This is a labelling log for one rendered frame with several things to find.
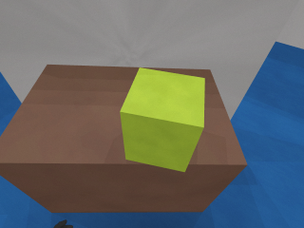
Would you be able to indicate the pedestal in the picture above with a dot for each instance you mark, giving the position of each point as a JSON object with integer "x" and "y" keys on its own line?
{"x": 64, "y": 147}

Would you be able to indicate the carton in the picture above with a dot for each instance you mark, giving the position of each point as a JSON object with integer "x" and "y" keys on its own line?
{"x": 162, "y": 118}

